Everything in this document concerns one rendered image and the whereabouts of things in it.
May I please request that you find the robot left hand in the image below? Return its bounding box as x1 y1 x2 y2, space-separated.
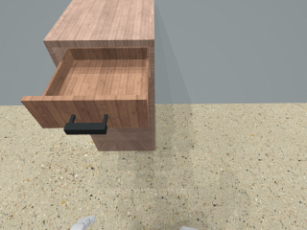
70 215 96 230

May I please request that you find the drawer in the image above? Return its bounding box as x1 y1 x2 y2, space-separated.
20 47 150 128

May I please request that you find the handle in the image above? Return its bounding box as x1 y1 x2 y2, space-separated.
63 114 108 135

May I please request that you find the cabinet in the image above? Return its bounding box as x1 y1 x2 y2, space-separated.
43 0 155 151

